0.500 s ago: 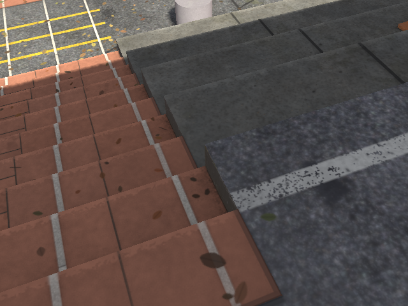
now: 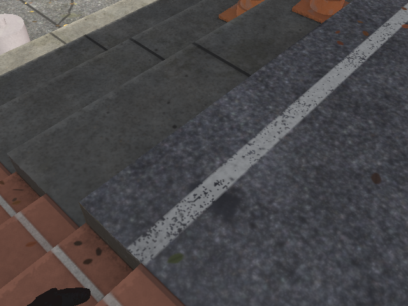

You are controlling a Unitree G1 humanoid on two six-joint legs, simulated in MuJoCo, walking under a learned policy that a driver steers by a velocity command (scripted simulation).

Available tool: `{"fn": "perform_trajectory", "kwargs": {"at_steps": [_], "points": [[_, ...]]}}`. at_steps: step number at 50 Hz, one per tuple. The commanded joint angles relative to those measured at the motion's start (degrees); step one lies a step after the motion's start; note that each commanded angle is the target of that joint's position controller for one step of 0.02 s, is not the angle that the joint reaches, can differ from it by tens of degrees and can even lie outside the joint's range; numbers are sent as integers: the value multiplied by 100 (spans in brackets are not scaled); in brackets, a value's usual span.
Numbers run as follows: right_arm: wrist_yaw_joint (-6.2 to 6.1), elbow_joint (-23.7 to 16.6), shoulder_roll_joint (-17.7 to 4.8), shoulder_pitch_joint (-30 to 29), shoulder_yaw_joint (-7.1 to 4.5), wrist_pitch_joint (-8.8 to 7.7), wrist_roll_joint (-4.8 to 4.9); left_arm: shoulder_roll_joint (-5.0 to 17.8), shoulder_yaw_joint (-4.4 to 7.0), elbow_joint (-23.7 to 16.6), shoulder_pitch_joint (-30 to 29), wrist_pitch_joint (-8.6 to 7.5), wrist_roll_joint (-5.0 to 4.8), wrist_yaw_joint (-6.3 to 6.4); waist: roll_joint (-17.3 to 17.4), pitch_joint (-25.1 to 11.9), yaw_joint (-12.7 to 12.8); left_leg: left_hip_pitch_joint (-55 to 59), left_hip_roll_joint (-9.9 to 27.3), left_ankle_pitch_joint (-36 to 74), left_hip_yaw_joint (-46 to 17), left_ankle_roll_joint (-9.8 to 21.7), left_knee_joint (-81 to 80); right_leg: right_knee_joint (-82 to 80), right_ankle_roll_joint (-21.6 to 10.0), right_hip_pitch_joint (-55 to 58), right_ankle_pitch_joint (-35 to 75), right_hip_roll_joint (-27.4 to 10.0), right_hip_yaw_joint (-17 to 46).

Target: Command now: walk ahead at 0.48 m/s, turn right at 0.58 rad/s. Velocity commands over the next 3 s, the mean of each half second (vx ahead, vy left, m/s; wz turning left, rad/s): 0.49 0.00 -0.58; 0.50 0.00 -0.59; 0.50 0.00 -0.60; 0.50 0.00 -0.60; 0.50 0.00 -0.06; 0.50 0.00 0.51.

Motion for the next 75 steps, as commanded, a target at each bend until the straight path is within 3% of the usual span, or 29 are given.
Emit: {"fn": "perform_trajectory", "kwargs": {"at_steps": [1, 4, 6, 7, 8, 9, 10, 12, 14, 18, 24, 29, 30, 31, 32, 34, 36, 40, 51, 53, 55, 56, 57, 58, 59, 62, 66, 70, 75], "points": [[-30, -214, -1098, -20, -254, -9, 68, 69, -54, -694, -1096, -134, -24, -144, 781, 579, -55, 64, 1398, 3209, -395, 621, -351, -683, -138, -160, -24, 102, -460], [-78, -160, -1339, -25, -330, 71, 137, 302, 53, -714, -940, -135, 17, -185, 1061, 235, 256, 334, 1458, 5994, 3, 501, 464, -1004, -478, 825, -693, 548, -921], [-147, -181, -1447, -126, -367, 121, 168, 750, 299, -433, 327, -97, 10, -127, 1140, -524, 1034, -5, 1439, 7042, 143, 373, 2092, -1408, -881, 2628, -609, 869, -923], [-170, -301, -1399, -274, -345, 72, 167, 1052, 467, -189, 1334, -42, 5, -8, 896, -950, 1575, -1176, 1240, 5959, 181, 184, 3527, -1727, -1147, 4315, -288, 641, -332], [-61, -624, -506, 197, -79, -58, -145, 1639, 527, -111, 1525, -43, 3, 108, -826, -1557, 997, -3829, 290, -486, -11, -126, 5726, -1539, -2020, 6691, -26, -1033, 2430], [25, -806, -763, -109, -41, -296, 20, 1414, 449, -202, 1801, -117, 52, 116, -665, -2702, 1277, -4592, -193, -1415, -1361, -162, 6755, -2577, -2679, 7117, -1308, -1749, 4660], [64, -1013, -1060, -855, -145, -403, 255, 1105, 368, -90, 1654, -168, 103, 104, -245, -1835, 1429, -5083, 134, -794, -1544, -87, 6646, -2866, -2282, 6511, -1281, -1454, 3805], [2, -1040, -980, -1046, -122, -446, 115, 828, 264, -123, 855, -233, 52, 103, 358, -650, 849, -4603, 515, -60, -1413, -102, 5671, -3058, -1916, 4575, -320, -925, 2539], [16, -956, -983, -776, -169, -285, 0, 607, 185, -189, 467, -252, 159, 121, 164, -360, 458, -3897, 700, 145, -1396, -222, 5206, -3323, -1840, 3449, 316, -654, 1972], [12, -1126, -618, -1214, -57, -152, -107, 841, 251, 36, 638, -278, 102, 238, 103, -56, 487, -3658, 596, 870, -1131, -503, 3982, -3502, -1783, 2380, 698, -361, 1357], [141, -1410, -601, -2454, -35, -245, 47, 1004, 307, 305, 1252, -178, -24, 331, -157, -44, 989, -2847, 50, 2509, -1215, -460, 1808, -3098, -1305, 2349, -427, -172, 1469], [164, -1258, -939, -1572, -271, -346, 69, 714, 233, 263, 1215, -118, 24, 346, -305, -378, 388, -1487, 44, 1546, -1258, 13, 1164, -1757, -926, 2731, -673, -134, 2056], [130, -1194, -1222, -781, -364, -377, -27, 324, 93, 165, 1229, -131, 95, 321, 232, -1079, 55, -182, 870, 1383, -2002, 383, 1168, -239, -691, 2223, -1135, 242, 1624], [127, -1061, -1722, -232, -474, -317, -125, -1, -14, 26, 2001, -183, -50, 327, 1940, -1918, 297, 1671, 2246, 178, -4517, 1332, 674, 1756, -274, 363, -3211, 1009, 794], [178, -1040, -1338, -165, -411, -290, 12, 542, 57, 75, 1999, -192, -145, 348, 1977, -1788, 213, 1661, 2474, -1447, -5649, 1467, 216, 2694, -193, -550, -3179, 603, 835], [137, -1142, -822, -793, -245, -217, -18, 928, 183, -4, 1064, -104, -23, 379, 913, -570, 148, 326, 1934, -806, -3955, 1010, 81, 2942, -125, -632, -2180, 202, 615], [119, -1082, -575, -1128, -148, -182, -71, 759, 209, -78, 896, -64, 25, 331, 925, -109, 412, -651, 1483, 350, -2843, 885, -156, 2512, -121, -182, -1717, -100, 553], [121, -885, -669, -1178, -199, -268, -13, 431, 154, -145, 798, 75, 26, 293, 876, 39, 534, -1037, 1434, 1215, -1866, 1025, -628, 1976, -35, -30, -1283, -230, 392], [72, -365, -1284, -783, -399, -22, 148, 298, 50, -512, -616, -17, 18, -52, 658, 425, 160, -91, 1604, 2402, -215, 739, -552, -805, -251, 342, -235, -153, -305], [58, -337, -1459, -810, -456, 44, 219, 462, 130, -542, -484, 11, 59, -59, 782, 273, 346, 120, 1623, 3968, 22, 626, 26, -1012, -461, 831, -816, 118, -588], [26, -345, -1496, -913, -463, 121, 273, 863, 373, -234, 739, 39, 64, -9, 767, -456, 1082, -110, 1368, 5465, 381, 404, 1787, -1518, -796, 2554, -714, 647, -904], [-14, -422, -1269, -826, -372, 110, 171, 1269, 568, 72, 1819, 68, 40, 92, 448, -1000, 1526, -1313, 1146, 4412, 413, 155, 3354, -1603, -1038, 4331, -491, 501, -352], [30, -775, -415, -484, -96, 10, -127, 1981, 657, 70, 1825, 53, -28, 182, -1252, -1280, 938, -3961, 159, -842, 190, -259, 5448, -1944, -1939, 6125, -1027, -1047, 2684], [81, -907, -691, -825, -74, -206, 41, 1748, 549, -151, 1949, -72, 20, 133, -874, -2298, 1234, -4735, -205, -1491, -1230, -267, 6390, -2911, -2490, 6565, -2135, -1606, 4686], [122, -1053, -1092, -1393, -178, -327, 275, 1332, 429, -64, 1772, -164, 65, 108, -398, -1534, 1346, -5271, 99, -901, -1345, -173, 6386, -3057, -2178, 6168, -1842, -1461, 3909], [58, -975, -1088, -1422, -203, -372, -8, 834, 241, -159, 868, -217, 110, 154, 59, -587, 693, -4276, 619, 145, -1375, -148, 5136, -3134, -1744, 4031, -291, -821, 2327], [73, -1012, -836, -1479, -156, -166, -72, 898, 231, -72, 854, -264, 114, 270, 101, -294, 531, -3902, 535, 639, -1215, -402, 4240, -3429, -1760, 3074, 474, -566, 1765], [123, -1232, -577, -2353, -43, -161, -49, 1005, 257, 137, 1179, -215, 83, 374, -60, 5, 843, -3613, 241, 2130, -1159, -506, 2521, -3381, -1409, 2653, 168, -170, 1337], [245, -1427, -706, -2951, -74, -249, 64, 1005, 268, 388, 1634, -147, 4, 410, -124, 62, 1070, -3172, -20, 2444, -1324, -380, 1427, -2943, -1239, 3000, -446, -322, 1860]]}}
Next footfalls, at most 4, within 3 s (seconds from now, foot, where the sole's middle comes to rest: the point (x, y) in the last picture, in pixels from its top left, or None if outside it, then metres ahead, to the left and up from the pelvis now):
0.14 right None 0.24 -0.12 -0.77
0.60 left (172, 287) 0.55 0.03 -0.77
1.12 right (278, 254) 0.63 -0.34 -0.77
1.60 left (279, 174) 0.97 -0.42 -0.77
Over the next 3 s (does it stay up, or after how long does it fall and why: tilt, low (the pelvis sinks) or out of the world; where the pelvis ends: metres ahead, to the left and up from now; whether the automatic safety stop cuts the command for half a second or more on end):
stays up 1.06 -1.06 0.01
